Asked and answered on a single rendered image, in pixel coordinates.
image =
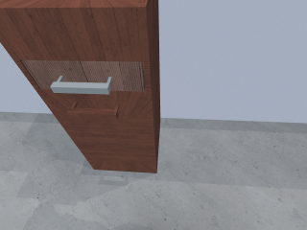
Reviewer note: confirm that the drawer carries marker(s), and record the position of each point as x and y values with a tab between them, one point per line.
126	75

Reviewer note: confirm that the handle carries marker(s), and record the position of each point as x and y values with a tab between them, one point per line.
93	113
70	87

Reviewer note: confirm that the cabinet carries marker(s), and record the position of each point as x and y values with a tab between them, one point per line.
95	30

